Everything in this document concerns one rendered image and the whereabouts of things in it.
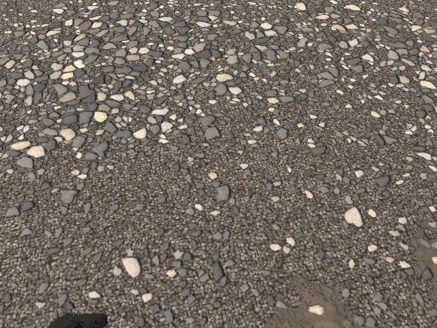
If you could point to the left robot hand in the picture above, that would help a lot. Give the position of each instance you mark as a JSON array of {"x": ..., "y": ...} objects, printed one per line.
[{"x": 93, "y": 320}]

